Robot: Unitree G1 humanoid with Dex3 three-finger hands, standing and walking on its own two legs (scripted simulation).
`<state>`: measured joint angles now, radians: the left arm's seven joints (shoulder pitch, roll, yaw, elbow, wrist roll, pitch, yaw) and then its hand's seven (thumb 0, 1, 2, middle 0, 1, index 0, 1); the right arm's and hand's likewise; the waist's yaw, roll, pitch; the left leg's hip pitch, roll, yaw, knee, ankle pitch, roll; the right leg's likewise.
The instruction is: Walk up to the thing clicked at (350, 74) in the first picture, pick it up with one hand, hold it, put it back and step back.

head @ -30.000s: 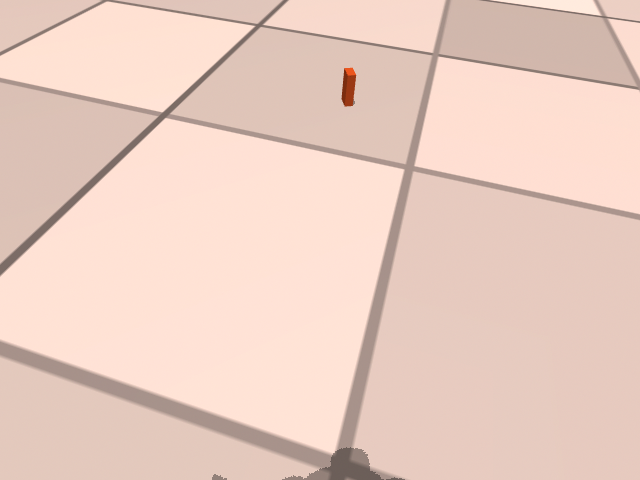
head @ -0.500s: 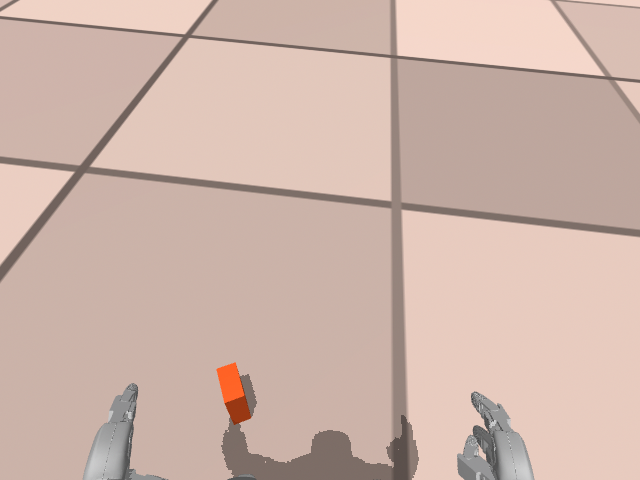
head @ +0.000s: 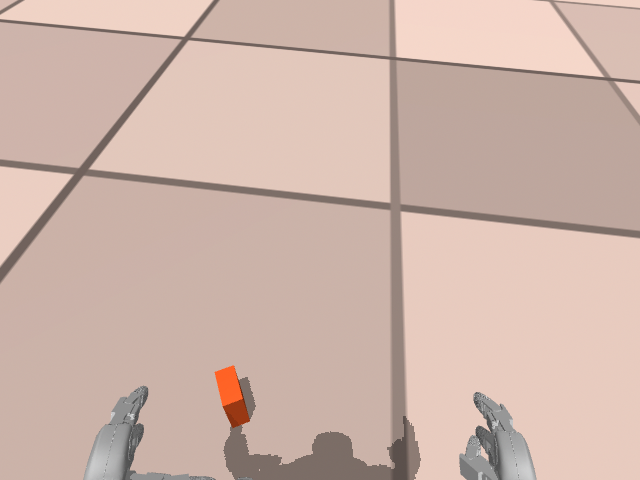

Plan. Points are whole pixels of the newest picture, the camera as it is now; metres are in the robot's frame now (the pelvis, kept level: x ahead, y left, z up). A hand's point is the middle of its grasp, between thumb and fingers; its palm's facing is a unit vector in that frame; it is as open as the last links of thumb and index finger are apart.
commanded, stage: stand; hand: left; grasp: from the side
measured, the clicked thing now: (233, 397) +0.42 +0.20 -0.63
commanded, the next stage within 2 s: none
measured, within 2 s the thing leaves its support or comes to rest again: neither
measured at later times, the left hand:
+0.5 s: hand out of the picture +0.06 +0.26 -0.11, palm faces +0.00 -0.94 -0.35, open 7.5 cm
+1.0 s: hand out of the picture +0.02 +0.25 -0.11, palm faces +0.01 -0.94 -0.34, open 7.4 cm
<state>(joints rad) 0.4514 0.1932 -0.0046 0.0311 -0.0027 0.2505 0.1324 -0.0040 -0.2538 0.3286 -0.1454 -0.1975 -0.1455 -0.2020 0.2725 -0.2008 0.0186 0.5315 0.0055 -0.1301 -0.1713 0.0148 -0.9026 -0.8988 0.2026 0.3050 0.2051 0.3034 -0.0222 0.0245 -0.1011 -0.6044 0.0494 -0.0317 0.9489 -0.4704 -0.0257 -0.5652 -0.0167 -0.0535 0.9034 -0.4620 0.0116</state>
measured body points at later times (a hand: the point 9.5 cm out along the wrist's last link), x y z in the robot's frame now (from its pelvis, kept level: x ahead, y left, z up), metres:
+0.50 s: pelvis -0.01 +0.01 +0.03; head -0.01 +0.01 +0.48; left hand +0.06 +0.30 -0.09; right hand +0.07 -0.28 -0.09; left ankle +0.01 +0.13 -0.69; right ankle +0.00 -0.13 -0.69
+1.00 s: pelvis -0.02 +0.01 +0.06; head -0.02 +0.00 +0.50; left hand +0.02 +0.30 -0.08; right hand +0.05 -0.28 -0.09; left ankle +0.01 +0.13 -0.69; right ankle +0.00 -0.13 -0.69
